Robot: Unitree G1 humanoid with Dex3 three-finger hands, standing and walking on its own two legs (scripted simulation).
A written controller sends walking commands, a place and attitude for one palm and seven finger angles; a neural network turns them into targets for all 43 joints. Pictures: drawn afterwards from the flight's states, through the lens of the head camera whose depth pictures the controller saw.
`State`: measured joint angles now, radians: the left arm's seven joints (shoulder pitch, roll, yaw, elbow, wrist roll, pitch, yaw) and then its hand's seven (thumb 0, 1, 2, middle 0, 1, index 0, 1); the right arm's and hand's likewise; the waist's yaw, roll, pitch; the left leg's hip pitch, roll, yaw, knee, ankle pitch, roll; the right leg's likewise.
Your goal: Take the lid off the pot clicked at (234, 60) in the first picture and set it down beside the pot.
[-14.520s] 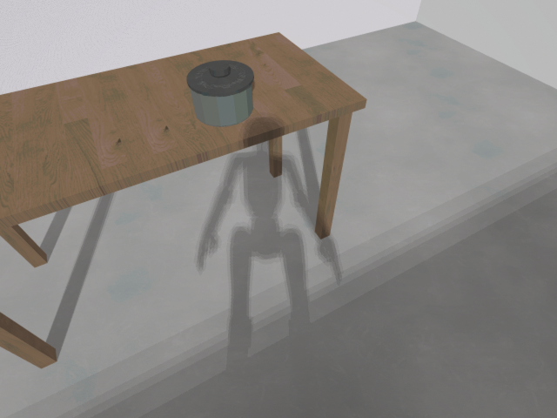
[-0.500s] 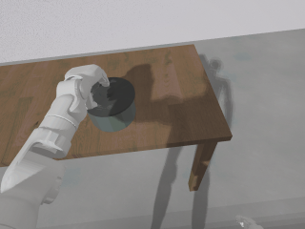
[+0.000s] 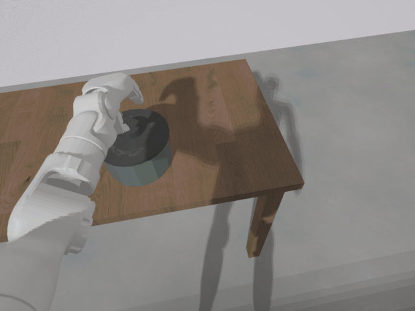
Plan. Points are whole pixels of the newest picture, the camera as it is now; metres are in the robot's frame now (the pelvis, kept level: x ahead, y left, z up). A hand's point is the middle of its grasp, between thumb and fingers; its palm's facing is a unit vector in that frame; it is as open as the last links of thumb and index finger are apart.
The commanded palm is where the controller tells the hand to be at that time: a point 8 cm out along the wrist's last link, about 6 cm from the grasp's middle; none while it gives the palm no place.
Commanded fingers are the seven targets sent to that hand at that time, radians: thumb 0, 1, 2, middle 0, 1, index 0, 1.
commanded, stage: move the open hand above the knob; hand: left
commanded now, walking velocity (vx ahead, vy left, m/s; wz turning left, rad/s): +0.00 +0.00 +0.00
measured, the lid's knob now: (129, 128) +0.51 +0.17 +0.05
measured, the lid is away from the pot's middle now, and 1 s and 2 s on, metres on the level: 0.00 0.00 0.00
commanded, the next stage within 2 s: lower the open fingers around the knob in 0.38 s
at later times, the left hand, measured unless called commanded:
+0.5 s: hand (116, 119) +0.46 +0.17 +0.12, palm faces -0.31 -0.12 -0.94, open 10.2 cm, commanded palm +0.47 +0.17 +0.18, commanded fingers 0.00 -0.28 1.38 -0.82 -0.08 -0.82 -0.08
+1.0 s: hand (121, 130) +0.47 +0.17 +0.08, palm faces -0.37 -0.12 -0.92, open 10.2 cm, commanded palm +0.48 +0.18 +0.15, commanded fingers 0.00 -0.28 1.38 -0.82 -0.08 -0.82 -0.08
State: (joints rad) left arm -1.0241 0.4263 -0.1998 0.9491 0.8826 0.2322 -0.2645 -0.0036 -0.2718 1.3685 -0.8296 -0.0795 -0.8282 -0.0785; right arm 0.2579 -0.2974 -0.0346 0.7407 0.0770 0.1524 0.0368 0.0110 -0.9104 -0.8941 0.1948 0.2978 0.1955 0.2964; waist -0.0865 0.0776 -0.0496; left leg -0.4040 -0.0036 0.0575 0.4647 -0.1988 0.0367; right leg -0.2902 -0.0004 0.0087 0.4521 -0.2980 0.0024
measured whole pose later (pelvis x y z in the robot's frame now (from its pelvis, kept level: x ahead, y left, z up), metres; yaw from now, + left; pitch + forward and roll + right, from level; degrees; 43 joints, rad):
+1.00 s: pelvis +0.00 +0.00 +0.00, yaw +0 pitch +9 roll -1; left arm -1.02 0.42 -0.22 1.04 0.89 0.21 -0.23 0.00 -0.27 1.37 -0.83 -0.08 -0.83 -0.08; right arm 0.26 -0.29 -0.03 0.76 0.08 0.15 0.02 0.01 -0.91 -0.89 0.20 0.30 0.20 0.30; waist -0.10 0.06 -0.05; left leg -0.45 0.00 0.05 0.50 -0.21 0.04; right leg -0.33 0.00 0.01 0.47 -0.30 0.01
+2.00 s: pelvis +0.00 +0.00 -0.01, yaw +0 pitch +10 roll -1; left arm -1.05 0.43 -0.21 1.11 0.90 0.20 -0.21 0.00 -0.14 1.13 -0.61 -0.49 -0.63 -0.50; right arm 0.27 -0.29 -0.03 0.76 0.08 0.15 0.02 0.01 -0.91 -0.89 0.20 0.30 0.20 0.30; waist -0.12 0.07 -0.07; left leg -0.50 0.01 0.05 0.54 -0.23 0.04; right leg -0.37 0.01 0.00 0.50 -0.31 0.01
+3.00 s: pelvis +0.00 +0.00 -0.01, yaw +0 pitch +11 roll -1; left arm -1.06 0.43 -0.20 1.13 0.90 0.21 -0.21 0.00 0.16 0.72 -0.64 -1.01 -0.60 -0.99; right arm 0.27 -0.28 -0.03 0.75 0.08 0.15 0.01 0.01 -0.91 -0.89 0.20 0.30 0.20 0.30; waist -0.13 0.06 -0.07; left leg -0.51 0.01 0.05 0.55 -0.23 0.04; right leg -0.38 0.02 0.01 0.50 -0.31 0.00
